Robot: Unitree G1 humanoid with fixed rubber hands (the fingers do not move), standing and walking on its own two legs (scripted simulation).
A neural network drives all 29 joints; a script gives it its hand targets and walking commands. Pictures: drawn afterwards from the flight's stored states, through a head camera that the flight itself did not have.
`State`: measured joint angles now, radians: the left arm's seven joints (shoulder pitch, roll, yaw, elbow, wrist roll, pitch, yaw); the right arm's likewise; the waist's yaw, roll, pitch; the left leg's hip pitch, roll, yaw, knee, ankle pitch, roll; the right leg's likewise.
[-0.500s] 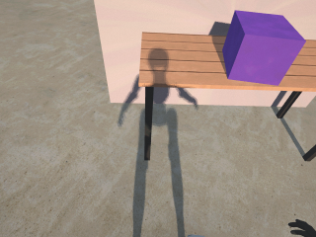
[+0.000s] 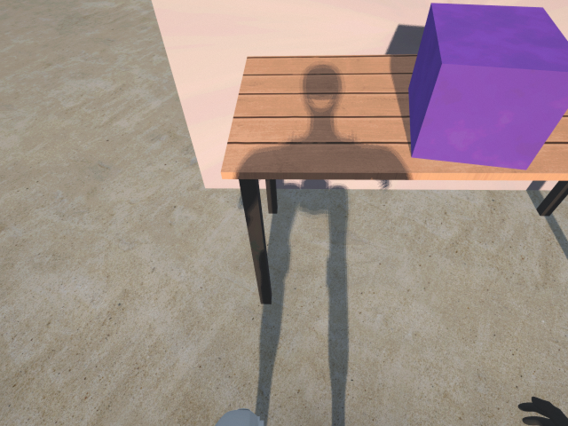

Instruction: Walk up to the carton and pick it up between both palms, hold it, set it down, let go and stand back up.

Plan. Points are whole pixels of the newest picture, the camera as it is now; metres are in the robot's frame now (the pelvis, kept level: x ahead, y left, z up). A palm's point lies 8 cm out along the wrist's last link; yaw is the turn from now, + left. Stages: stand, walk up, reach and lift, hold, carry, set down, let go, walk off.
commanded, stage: walk up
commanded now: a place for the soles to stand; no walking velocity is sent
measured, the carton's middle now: (476, 82) +0.82 -0.34 +0.06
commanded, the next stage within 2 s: none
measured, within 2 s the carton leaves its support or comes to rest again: neither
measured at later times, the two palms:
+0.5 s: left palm (138, 368) +0.22 +0.28 -0.10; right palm out of the picture +0.19 -0.39 -0.05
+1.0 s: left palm (175, 346) +0.27 +0.24 -0.11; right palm out of the picture +0.28 -0.43 -0.06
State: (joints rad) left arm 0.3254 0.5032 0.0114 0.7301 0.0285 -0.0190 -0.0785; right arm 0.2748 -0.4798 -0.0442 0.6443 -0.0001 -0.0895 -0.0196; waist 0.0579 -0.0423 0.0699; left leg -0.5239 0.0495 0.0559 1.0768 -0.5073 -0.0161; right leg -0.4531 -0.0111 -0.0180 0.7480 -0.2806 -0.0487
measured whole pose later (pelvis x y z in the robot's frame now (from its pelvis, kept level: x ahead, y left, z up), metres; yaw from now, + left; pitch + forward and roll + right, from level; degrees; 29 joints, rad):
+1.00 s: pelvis +0.19 -0.09 -0.02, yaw -2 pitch -2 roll +0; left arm 0.31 0.50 0.02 0.71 0.03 0.02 -0.08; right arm 0.33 -0.49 -0.04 0.67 0.00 -0.10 -0.06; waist 0.05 -0.06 0.07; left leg -0.43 0.07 0.06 0.83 -0.36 0.00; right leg -0.41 0.03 -0.05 0.91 -0.43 -0.07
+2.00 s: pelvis +0.29 -0.29 -0.03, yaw -4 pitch -2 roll +3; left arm 0.30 0.52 0.04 0.69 0.05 0.03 -0.07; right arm 0.35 -0.50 -0.04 0.67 0.00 -0.06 -0.11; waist 0.03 -0.08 0.09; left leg -0.53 0.10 0.00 1.08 -0.49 0.00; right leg -0.50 -0.03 0.00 1.02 -0.48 -0.03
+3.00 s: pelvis +0.34 -0.29 -0.02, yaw -1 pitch -1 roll +1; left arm 0.27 0.47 0.04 0.71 0.04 -0.02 -0.01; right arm 0.34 -0.49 -0.04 0.67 0.00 -0.07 -0.06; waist 0.02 -0.01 0.06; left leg -0.44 0.04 0.00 0.87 -0.41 -0.01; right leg -0.43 -0.01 -0.02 0.89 -0.43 -0.02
